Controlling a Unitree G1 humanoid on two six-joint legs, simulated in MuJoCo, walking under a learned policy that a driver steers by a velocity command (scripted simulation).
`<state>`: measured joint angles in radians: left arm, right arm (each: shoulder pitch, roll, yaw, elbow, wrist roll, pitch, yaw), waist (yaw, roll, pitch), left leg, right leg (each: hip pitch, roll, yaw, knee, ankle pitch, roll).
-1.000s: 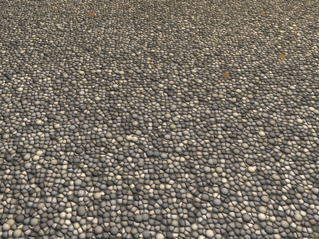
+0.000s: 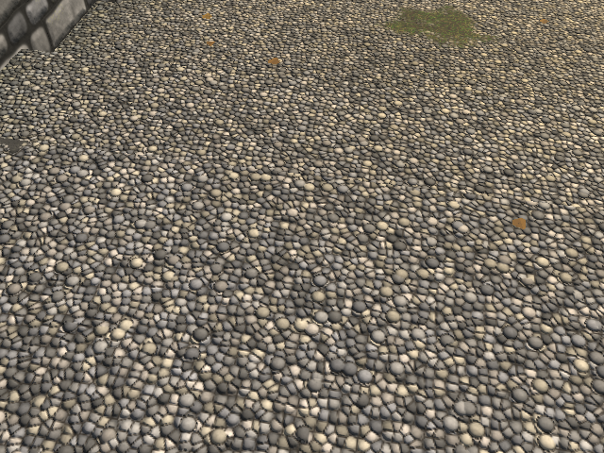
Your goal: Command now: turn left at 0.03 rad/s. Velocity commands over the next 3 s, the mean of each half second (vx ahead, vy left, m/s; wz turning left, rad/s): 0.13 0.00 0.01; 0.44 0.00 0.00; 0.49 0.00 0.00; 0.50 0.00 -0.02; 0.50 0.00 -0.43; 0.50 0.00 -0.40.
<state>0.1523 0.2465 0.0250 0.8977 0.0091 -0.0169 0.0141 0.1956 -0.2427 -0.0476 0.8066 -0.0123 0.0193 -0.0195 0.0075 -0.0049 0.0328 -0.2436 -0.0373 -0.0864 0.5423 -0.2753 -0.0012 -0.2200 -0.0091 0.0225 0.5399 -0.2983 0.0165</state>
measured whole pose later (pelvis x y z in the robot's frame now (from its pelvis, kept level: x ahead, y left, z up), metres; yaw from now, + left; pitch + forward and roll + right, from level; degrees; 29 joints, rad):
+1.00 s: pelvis +0.28 +0.04 +0.00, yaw -1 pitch +0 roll +1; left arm 0.31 0.27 0.04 0.95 -0.03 -0.10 0.01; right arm 0.17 -0.25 -0.05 0.86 0.00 -0.09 0.04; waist 0.01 -0.03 0.04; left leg -0.32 -0.05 0.06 0.46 -0.15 0.06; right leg -0.40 -0.06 0.04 1.19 -0.33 -0.05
